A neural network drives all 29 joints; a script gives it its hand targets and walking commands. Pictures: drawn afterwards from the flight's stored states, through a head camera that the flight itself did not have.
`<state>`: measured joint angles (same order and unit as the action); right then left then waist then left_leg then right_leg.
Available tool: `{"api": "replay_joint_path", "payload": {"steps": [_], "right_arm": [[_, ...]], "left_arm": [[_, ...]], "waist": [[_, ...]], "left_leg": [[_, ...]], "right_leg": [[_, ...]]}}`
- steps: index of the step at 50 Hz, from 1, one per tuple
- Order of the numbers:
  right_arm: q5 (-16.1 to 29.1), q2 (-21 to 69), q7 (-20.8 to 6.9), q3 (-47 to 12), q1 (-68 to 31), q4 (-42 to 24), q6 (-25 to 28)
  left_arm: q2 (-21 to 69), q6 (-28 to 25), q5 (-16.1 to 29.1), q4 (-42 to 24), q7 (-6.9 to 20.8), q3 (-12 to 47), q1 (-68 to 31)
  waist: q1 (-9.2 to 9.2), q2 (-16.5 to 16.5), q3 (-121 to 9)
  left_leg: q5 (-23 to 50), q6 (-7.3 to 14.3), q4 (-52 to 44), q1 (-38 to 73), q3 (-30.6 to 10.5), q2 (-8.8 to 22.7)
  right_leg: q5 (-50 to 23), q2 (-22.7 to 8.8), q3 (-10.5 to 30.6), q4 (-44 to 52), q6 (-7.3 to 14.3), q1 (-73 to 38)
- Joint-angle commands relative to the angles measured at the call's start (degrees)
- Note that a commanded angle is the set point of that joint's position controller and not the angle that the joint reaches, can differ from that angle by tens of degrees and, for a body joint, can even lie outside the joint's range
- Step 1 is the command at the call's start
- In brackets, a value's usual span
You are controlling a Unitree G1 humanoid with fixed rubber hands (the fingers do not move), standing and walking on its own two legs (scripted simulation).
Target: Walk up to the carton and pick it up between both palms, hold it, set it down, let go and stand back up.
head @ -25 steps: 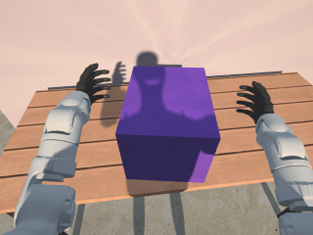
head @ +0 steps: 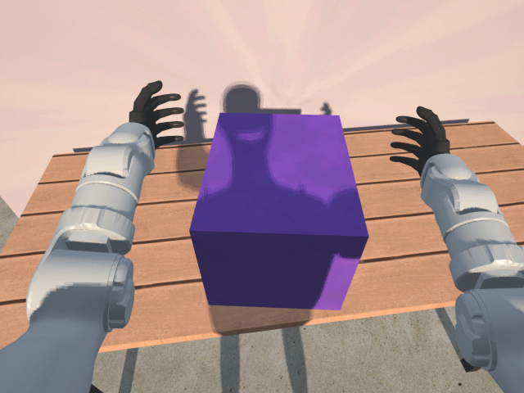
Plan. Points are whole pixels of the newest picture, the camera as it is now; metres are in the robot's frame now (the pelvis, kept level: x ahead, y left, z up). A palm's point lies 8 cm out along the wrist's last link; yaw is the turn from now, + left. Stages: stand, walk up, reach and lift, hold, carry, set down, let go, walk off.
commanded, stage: reach and lift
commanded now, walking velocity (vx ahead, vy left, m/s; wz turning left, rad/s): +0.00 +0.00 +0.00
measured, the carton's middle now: (276, 206) +0.46 -0.03 +0.03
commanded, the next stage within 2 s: none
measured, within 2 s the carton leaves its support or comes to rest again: neither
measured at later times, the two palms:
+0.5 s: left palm (174, 187) +0.45 +0.15 +0.10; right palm (418, 191) +0.41 -0.25 +0.11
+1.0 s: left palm (181, 188) +0.45 +0.14 +0.09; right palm (384, 196) +0.41 -0.20 +0.09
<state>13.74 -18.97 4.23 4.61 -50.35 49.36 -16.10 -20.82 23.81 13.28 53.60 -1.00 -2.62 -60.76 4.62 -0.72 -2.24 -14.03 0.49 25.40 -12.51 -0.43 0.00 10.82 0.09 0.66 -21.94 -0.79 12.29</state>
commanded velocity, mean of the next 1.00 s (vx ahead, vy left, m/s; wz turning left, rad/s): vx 0.00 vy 0.00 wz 0.00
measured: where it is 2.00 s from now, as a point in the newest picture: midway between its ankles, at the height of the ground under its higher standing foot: outside the picture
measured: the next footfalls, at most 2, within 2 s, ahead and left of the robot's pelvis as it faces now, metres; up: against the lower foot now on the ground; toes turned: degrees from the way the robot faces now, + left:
none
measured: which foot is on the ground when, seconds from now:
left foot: down 0.00-1.00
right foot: down 0.00-1.00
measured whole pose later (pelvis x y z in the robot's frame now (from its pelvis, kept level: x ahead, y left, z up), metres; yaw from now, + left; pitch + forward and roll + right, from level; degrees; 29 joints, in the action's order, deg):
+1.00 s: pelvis -0.01 +0.00 +0.00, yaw +0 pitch +15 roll -1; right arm 13.8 -11.2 4.4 0.0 -50.4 66.7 10.0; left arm -12.7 -12.6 10.2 76.6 -3.3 -0.7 -57.4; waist 4.6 0.0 -10.2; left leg -11.3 0.4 25.4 -29.4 -0.4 0.0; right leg 8.1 0.1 0.7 -21.9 -0.8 29.1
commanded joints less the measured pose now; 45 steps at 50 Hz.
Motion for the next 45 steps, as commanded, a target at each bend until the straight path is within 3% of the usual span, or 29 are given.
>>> {"api": "replay_joint_path", "payload": {"steps": [1,4,5,6,8,11,12,15,16,17,18,20,22,23,25,27,28,30,31,32,33,34,35,36,37,40,41,42,45], "right_arm": [[6.78,-10.10,-0.92,-0.55,-29.00,5.18,4.48],[6.05,-9.06,-0.66,-1.13,-28.19,4.14,7.41],[5.72,-9.67,-0.41,-0.41,-29.23,4.15,8.49],[5.64,-9.36,-0.38,-1.17,-28.11,3.97,9.28],[5.46,-7.92,-0.38,-1.92,-25.51,3.78,11.19],[4.95,-5.87,-0.90,-4.54,-21.86,13.57,11.89],[4.59,-5.57,-0.77,-4.24,-22.19,13.22,12.74],[4.93,-5.63,-0.98,-4.10,-24.05,9.78,17.40],[5.27,-6.14,-1.30,-3.97,-23.85,10.25,18.71],[4.80,-4.90,-1.84,-4.25,-22.94,13.33,19.37],[5.34,-4.56,-2.23,-5.23,-22.51,14.08,19.85],[5.65,-3.94,-2.34,-6.35,-21.73,14.48,21.65],[5.01,-3.25,-2.19,-6.06,-20.25,17.25,22.33],[5.54,-3.37,-1.76,-6.11,-20.79,16.95,23.41],[6.14,-3.02,-1.81,-6.93,-20.78,15.52,24.92],[6.06,-3.12,-1.72,-6.49,-22.22,15.16,25.95],[6.18,-3.27,-1.35,-6.22,-22.87,16.30,26.66],[6.38,-2.19,-0.83,-7.28,-20.29,18.90,26.51],[6.19,-2.24,-0.60,-7.07,-18.98,17.81,27.18],[6.38,-2.67,-0.48,-7.47,-20.09,17.37,27.73],[6.75,-1.79,-0.18,-8.28,-19.62,17.60,28.25],[6.22,-1.78,-0.14,-7.81,-20.13,16.56,28.57],[6.33,-0.32,-0.06,-7.00,-19.04,17.10,28.89],[6.61,0.00,-0.01,-7.58,-19.46,15.99,29.20],[5.80,1.04,-0.22,-7.83,-20.55,17.97,28.67],[4.55,3.18,0.25,-6.91,-18.73,18.05,28.25],[3.56,2.57,0.60,-5.85,-19.01,17.08,28.54],[3.22,2.27,0.84,-5.72,-20.08,17.75,28.33],[1.34,4.26,1.23,-4.56,-21.10,16.79,28.75]], "left_arm": [[-5.96,-6.55,1.06,1.55,0.51,4.69,-24.79],[-5.10,-10.65,1.61,2.38,0.50,4.91,-23.20],[-4.41,-12.08,2.17,0.51,0.50,6.23,-25.24],[-3.95,-12.89,2.23,1.71,0.66,6.00,-23.73],[-3.95,-15.68,1.93,3.20,0.78,5.35,-21.23],[-1.51,-18.94,0.30,12.91,1.60,6.46,-18.51],[-1.72,-20.14,0.39,13.82,1.71,6.71,-18.86],[-1.86,-26.00,1.44,8.60,0.36,6.58,-20.57],[-0.64,-27.31,1.36,8.97,-0.18,6.89,-20.78],[-0.77,-28.50,0.96,13.38,-0.34,7.11,-20.57],[0.15,-29.81,0.69,13.33,-0.31,7.28,-20.60],[0.04,-32.31,0.61,13.57,-0.49,7.15,-20.08],[-0.44,-34.07,-0.21,18.77,-0.42,5.49,-18.99],[-0.50,-35.26,0.08,17.24,-0.73,5.68,-19.34],[-0.74,-37.22,0.05,14.55,-1.22,5.44,-19.98],[-1.28,-38.32,-0.15,15.49,-1.73,4.98,-21.37],[-0.37,-38.46,0.05,15.63,-1.92,4.88,-22.20],[0.41,-38.11,-1.02,19.65,-1.12,3.41,-18.00],[0.63,-38.67,-1.22,18.06,-0.92,4.48,-17.56],[0.12,-38.55,-1.40,18.51,-0.90,4.12,-17.60],[1.61,-38.73,-0.74,17.36,-0.68,4.15,-17.31],[1.07,-39.32,-0.86,17.22,-0.72,3.24,-17.51],[2.53,-39.39,-1.50,15.69,-0.66,4.25,-18.10],[3.24,-39.43,-1.36,14.36,-0.83,4.03,-16.93],[3.90,-39.24,-2.34,16.37,-0.82,3.49,-18.51],[4.41,-39.18,-4.00,17.76,-0.30,2.30,-17.06],[5.21,-39.43,-4.32,16.51,-0.52,2.41,-16.77],[3.88,-39.04,-5.26,17.42,-0.66,1.07,-18.52],[6.26,-38.93,-6.33,17.81,-1.20,-0.35,-18.47]], "waist": [[1.78,5.46,-22.85],[1.11,4.93,-25.79],[2.88,6.12,-26.97],[1.93,4.28,-26.78],[1.02,3.70,-29.18],[0.56,4.38,-22.83],[0.84,4.57,-23.41],[0.19,3.90,-30.66],[-0.07,5.29,-32.26],[-0.50,5.21,-33.32],[-1.33,5.91,-33.11],[-1.26,5.25,-35.69],[-1.62,3.70,-35.24],[-0.89,4.86,-37.61],[-1.46,5.94,-41.70],[-1.80,6.79,-45.18],[-0.80,7.13,-46.28],[-0.98,4.61,-43.26],[-0.31,5.65,-45.74],[-1.19,4.94,-44.95],[-0.38,4.36,-45.27],[-1.74,4.47,-46.17],[-0.02,5.53,-46.15],[-1.21,6.22,-46.99],[-1.23,6.77,-44.13],[-0.52,5.17,-41.71],[-0.08,5.66,-42.98],[-0.99,5.65,-41.25],[-1.02,4.28,-40.37]], "left_leg": [[28.34,-4.36,0.51,14.05,-1.79,1.20],[28.96,-4.45,0.95,12.97,-1.32,1.05],[29.09,-4.85,1.46,14.32,-1.60,1.13],[29.54,-4.47,1.75,13.59,-1.33,1.07],[29.68,-4.66,2.18,12.04,-1.19,0.75],[25.25,-4.19,1.07,10.67,-1.15,0.62],[22.75,-3.84,0.95,9.75,-1.17,0.64],[26.88,-4.16,3.00,10.14,-0.57,0.66],[30.32,-5.25,4.17,11.49,-1.04,1.12],[28.47,-4.97,4.29,10.59,-0.87,1.08],[27.74,-4.97,4.02,10.04,-0.31,1.25],[28.13,-4.53,4.72,8.66,0.19,1.13],[26.68,-3.99,4.96,6.72,-0.04,1.10],[28.51,-4.41,5.52,6.28,0.06,0.95],[30.25,-4.59,6.28,6.16,0.62,0.90],[31.66,-5.16,6.75,6.13,0.81,0.45],[34.06,-5.59,7.80,6.93,0.74,0.65],[34.15,-4.92,7.13,5.00,0.90,0.25],[34.49,-5.29,6.86,5.77,1.07,0.19],[35.68,-5.33,6.64,5.46,1.03,0.13],[37.12,-5.22,7.25,5.79,0.55,0.38],[36.62,-5.46,6.95,4.91,0.92,0.17],[36.40,-5.54,7.10,6.60,0.90,0.44],[38.45,-5.91,7.30,7.78,0.83,0.38],[38.67,-5.87,7.42,7.23,0.71,0.60],[32.50,-4.95,5.51,3.89,1.03,0.02],[34.32,-5.21,5.53,5.34,1.17,0.21],[33.21,-5.21,5.24,3.74,1.43,0.17],[32.65,-5.06,5.54,3.19,1.98,-0.04]], "right_leg": [[-18.82,3.37,-3.71,3.39,1.61,2.97],[-20.21,3.47,-3.93,2.54,1.53,1.96],[-19.76,3.51,-4.32,2.62,1.59,3.26],[-20.88,3.67,-4.41,2.06,1.44,3.17],[-22.05,3.55,-4.00,1.47,1.37,1.83],[-16.37,3.01,-3.91,2.22,1.60,5.19],[-15.21,2.64,-3.49,2.63,1.78,5.75],[-18.26,3.27,-4.12,0.92,1.66,6.56],[-18.31,3.79,-4.58,0.22,1.76,9.29],[-16.19,3.55,-4.47,0.55,2.02,11.16],[-14.49,3.33,-4.27,0.46,2.06,11.58],[-17.77,2.84,-3.70,-0.38,1.89,9.63],[-17.09,2.65,-3.08,-0.81,1.62,11.42],[-20.52,2.51,-3.17,-1.55,1.83,10.07],[-23.23,2.58,-2.98,-2.22,1.57,8.73],[-23.64,2.57,-3.29,-2.50,1.35,10.52],[-25.31,2.73,-3.27,-2.77,1.44,10.23],[-28.32,2.59,-2.48,-2.38,1.13,8.65],[-29.73,2.59,-2.96,-2.58,1.24,7.88],[-31.74,2.60,-2.80,-2.79,0.70,6.98],[-33.49,2.57,-2.77,-3.11,0.88,6.72],[-32.48,2.69,-2.73,-3.04,0.73,6.94],[-31.56,2.91,-3.17,-2.52,0.74,8.23],[-31.78,2.90,-3.09,-2.04,0.97,8.66],[-31.26,2.68,-2.96,-2.32,1.03,9.24],[-29.20,2.25,-2.55,-1.46,0.77,7.88],[-31.19,2.35,-2.85,-1.75,0.87,7.02],[-29.24,2.21,-2.65,-1.73,0.98,6.85],[-28.22,2.32,-2.28,-1.33,0.66,6.33]]}}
